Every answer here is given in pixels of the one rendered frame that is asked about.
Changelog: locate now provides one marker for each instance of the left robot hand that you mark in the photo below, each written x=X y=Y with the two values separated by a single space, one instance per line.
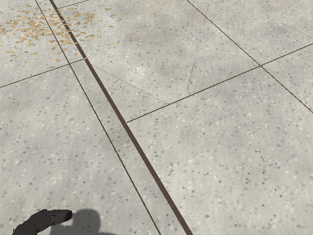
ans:
x=42 y=220

